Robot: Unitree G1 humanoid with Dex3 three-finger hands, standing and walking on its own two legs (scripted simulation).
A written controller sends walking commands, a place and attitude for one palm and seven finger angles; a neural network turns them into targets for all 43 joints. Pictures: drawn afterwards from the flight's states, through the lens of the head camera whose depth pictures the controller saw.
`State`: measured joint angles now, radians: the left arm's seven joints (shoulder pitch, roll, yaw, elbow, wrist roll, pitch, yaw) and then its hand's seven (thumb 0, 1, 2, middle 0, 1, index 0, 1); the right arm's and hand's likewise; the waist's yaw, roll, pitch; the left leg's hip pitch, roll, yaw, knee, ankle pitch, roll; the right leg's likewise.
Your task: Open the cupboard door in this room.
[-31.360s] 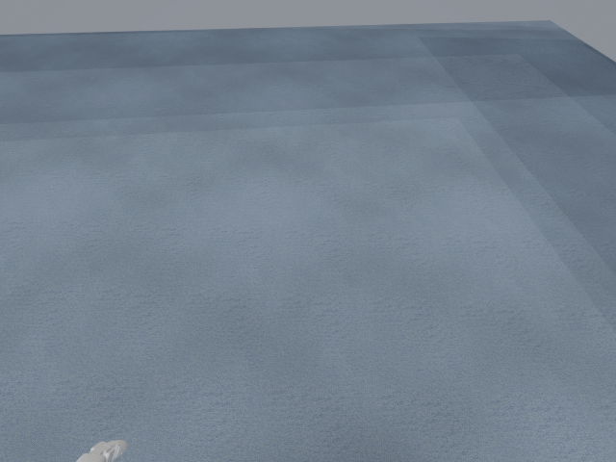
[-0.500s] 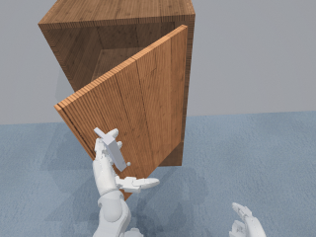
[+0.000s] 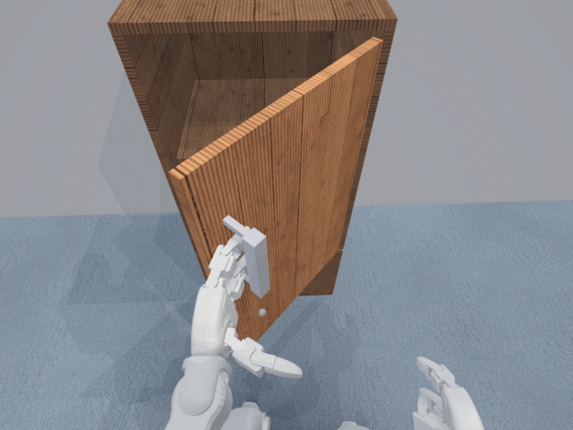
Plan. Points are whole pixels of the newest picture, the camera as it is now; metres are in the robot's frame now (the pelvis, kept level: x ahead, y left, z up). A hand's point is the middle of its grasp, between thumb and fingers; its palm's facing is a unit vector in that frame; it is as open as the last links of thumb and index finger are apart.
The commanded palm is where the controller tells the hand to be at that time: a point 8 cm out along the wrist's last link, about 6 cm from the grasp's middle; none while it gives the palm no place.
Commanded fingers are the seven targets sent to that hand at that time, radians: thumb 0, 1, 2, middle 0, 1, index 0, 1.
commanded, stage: slide the hand sideways off the handle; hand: left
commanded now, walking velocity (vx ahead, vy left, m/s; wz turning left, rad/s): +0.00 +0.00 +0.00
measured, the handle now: (247, 258) +0.34 +0.08 +0.06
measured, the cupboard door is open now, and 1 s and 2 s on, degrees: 47 47 47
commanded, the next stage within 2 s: draw the hand back to the body in 0.86 s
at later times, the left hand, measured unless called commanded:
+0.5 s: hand (235, 336) +0.23 +0.08 +0.05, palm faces +0.00 -1.00 +0.02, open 16.0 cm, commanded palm +0.19 +0.14 +0.05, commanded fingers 0.00 -0.50 0.30 -0.15 -0.30 -0.15 -0.30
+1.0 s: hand (200, 382) +0.18 +0.11 +0.05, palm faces +0.04 -1.00 -0.02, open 16.3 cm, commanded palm +0.15 +0.17 +0.06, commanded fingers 0.00 -0.50 0.30 -0.15 -0.30 -0.15 -0.30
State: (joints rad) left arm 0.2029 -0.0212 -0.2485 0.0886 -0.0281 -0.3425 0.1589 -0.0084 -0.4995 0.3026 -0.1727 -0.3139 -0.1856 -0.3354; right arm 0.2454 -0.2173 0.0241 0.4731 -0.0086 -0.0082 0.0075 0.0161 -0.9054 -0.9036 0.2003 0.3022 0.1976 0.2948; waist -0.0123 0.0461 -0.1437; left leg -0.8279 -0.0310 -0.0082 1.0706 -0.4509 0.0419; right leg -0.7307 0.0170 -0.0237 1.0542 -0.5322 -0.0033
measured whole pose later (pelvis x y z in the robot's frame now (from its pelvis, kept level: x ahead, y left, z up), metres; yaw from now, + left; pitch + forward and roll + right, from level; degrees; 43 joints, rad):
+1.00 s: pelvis +0.01 -0.03 -0.02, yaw +1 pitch +15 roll -2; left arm 0.66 0.14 -0.04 -0.27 -0.18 -0.44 -0.11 -0.01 -0.50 0.30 -0.15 -0.30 -0.15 -0.30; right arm 0.23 -0.23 0.00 0.42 0.00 -0.04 -0.03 0.02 -0.91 -0.90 0.20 0.30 0.20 0.29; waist 0.03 0.06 -0.17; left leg -0.95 -0.01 -0.06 1.21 -0.52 0.00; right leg -0.84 0.04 -0.08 1.19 -0.61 -0.05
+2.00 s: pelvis +0.04 +0.02 +0.07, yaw +0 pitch -1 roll -1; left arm 0.54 0.34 0.24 -0.45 -0.05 -0.03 0.12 0.00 0.32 0.65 -0.19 -0.30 -0.18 -0.30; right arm 0.22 -0.21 0.09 0.56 0.01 -0.09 -0.08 0.02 -0.90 -0.90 0.20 0.30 0.20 0.30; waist 0.06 0.06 -0.04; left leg -0.25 -0.06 0.01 0.56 -0.30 0.07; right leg -0.14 -0.01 0.01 0.50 -0.34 0.03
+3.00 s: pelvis +0.02 -0.01 +0.08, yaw -1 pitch +1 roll -1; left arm 0.57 0.42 0.37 -0.48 -0.06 -0.13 0.10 0.02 0.89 0.90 -0.22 -0.30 -0.21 -0.30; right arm 0.15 -0.25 -0.01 0.57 0.02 0.03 -0.09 0.02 -0.90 -0.90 0.20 0.30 0.20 0.29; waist 0.00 0.04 0.03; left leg -0.26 -0.01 0.01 0.45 -0.20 0.03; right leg -0.17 0.04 0.01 0.39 -0.23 -0.01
